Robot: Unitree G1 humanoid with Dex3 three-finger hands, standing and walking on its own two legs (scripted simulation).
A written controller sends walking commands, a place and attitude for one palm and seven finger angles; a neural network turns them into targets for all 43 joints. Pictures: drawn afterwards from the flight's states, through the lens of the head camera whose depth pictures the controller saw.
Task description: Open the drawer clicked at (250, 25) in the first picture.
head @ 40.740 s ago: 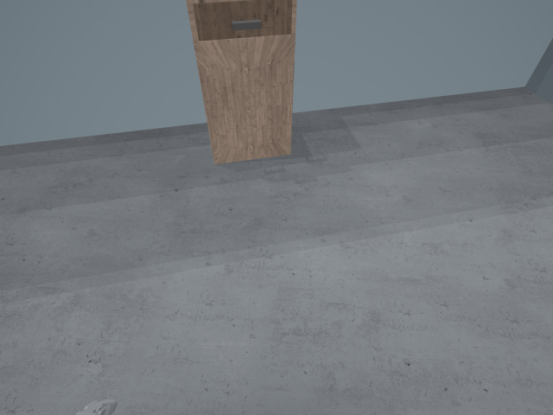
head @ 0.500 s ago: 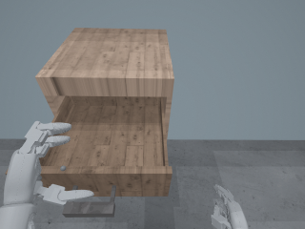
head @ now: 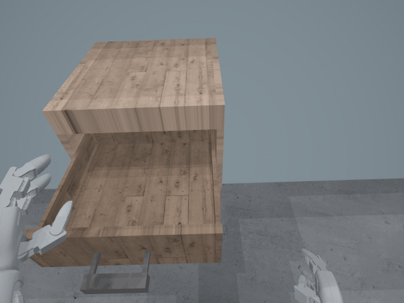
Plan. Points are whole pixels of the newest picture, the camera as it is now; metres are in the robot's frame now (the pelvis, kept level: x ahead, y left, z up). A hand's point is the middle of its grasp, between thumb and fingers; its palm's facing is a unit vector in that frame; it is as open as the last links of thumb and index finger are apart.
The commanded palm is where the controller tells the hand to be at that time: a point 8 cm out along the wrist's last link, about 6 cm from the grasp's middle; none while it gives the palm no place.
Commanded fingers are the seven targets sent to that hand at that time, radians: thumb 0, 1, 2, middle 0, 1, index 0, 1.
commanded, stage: draw the hand back to the body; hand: left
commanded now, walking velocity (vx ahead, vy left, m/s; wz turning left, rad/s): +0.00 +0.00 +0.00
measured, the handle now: (119, 269) +0.18 +0.20 -0.02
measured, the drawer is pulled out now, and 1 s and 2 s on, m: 0.30 0.30 0.30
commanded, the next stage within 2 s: step back with the hand held close in 0.24 s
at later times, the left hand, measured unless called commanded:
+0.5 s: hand (55, 224) +0.18 +0.24 +0.16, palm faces +0.39 -0.81 -0.44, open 7.4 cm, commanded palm +0.11 +0.28 +0.17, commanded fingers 0.00 0.90 0.90 -0.20 -0.30 -0.20 -0.30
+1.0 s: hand (20, 270) +0.12 +0.26 +0.15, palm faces +0.34 -0.81 -0.48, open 7.4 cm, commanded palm +0.06 +0.30 +0.17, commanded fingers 0.00 0.90 0.90 -0.20 -0.30 -0.20 -0.30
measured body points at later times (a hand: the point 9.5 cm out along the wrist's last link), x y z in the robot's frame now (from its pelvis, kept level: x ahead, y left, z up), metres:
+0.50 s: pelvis -0.01 -0.01 +0.00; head +0.00 -0.02 +0.45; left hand +0.15 +0.28 +0.18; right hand +0.18 -0.23 -0.09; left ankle +0.00 +0.12 -0.74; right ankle -0.04 -0.10 -0.74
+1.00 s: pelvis -0.07 +0.02 -0.01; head -0.05 +0.03 +0.43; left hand +0.09 +0.30 +0.18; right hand +0.13 -0.20 -0.08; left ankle +0.00 +0.12 -0.74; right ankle -0.04 -0.10 -0.74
